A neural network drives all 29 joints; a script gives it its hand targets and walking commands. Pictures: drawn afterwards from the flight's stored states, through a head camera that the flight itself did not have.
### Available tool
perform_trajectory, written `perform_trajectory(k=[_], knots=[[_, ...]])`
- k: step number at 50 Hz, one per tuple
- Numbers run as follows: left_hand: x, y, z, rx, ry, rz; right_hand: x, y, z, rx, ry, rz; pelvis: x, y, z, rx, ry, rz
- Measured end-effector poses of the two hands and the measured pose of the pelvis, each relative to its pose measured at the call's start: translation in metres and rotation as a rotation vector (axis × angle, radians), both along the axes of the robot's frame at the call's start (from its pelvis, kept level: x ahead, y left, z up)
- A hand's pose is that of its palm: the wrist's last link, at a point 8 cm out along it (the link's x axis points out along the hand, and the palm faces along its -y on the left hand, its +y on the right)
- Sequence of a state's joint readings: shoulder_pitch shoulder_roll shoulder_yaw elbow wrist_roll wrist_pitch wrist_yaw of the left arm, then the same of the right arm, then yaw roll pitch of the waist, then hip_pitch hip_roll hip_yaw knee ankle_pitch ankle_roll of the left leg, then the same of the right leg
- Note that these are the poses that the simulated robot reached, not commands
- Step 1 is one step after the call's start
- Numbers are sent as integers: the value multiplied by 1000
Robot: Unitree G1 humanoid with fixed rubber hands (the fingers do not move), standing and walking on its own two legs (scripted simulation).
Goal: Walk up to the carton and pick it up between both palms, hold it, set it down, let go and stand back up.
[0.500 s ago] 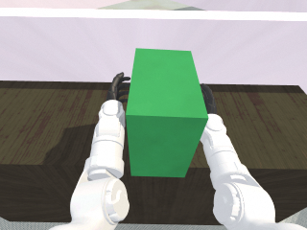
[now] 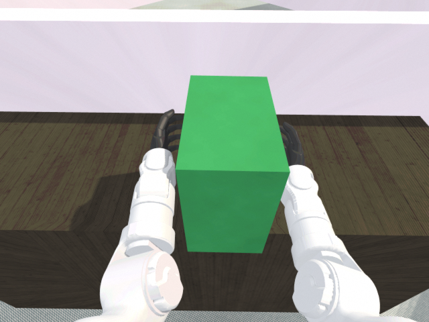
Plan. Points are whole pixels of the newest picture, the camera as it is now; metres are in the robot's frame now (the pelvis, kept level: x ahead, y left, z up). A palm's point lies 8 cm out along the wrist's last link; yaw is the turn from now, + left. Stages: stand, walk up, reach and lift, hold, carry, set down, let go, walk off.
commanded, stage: set down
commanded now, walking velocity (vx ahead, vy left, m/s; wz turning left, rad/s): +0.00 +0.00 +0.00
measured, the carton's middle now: (226, 165) +0.43 -0.02 +0.06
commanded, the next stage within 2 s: none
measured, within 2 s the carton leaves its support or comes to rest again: neither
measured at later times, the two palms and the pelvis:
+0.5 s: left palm (161, 151) +0.42 +0.11 +0.12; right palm (291, 163) +0.39 -0.15 +0.10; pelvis +0.00 +0.00 +0.00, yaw +0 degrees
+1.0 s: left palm (162, 152) +0.42 +0.11 +0.12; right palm (291, 163) +0.39 -0.15 +0.10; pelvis +0.01 +0.00 +0.00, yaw -1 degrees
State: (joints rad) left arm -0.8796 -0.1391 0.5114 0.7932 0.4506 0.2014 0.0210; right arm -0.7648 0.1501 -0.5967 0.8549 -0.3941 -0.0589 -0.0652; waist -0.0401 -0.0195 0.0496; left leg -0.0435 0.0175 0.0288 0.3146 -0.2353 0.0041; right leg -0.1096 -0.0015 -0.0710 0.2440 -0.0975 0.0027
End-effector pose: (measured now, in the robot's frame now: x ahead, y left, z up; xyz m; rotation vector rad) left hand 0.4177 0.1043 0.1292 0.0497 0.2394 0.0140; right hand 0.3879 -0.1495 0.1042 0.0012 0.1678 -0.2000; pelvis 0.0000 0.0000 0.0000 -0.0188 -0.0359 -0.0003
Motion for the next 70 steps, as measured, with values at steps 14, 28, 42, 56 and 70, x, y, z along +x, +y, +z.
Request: perform_trajectory(k=[14,28,42,56,70], knots=[[2,2,-6,-1,-15,11,5,1,-4,-16,-24,7,4,-1,0,-2,16,-1],[2,1,-7,-14,-24,5,4,0,-4,-25,-33,7,4,0,0,1,6,-4],[4,1,-11,-25,-43,4,4,0,-5,-36,-45,10,8,2,0,-1,3,-15],[4,1,-12,-26,-52,2,4,0,-6,-42,-55,15,7,3,0,0,7,-16],[5,2,-22,-15,-43,0,5,-1,-6,-58,-65,35,6,1,0,1,18,-20]])
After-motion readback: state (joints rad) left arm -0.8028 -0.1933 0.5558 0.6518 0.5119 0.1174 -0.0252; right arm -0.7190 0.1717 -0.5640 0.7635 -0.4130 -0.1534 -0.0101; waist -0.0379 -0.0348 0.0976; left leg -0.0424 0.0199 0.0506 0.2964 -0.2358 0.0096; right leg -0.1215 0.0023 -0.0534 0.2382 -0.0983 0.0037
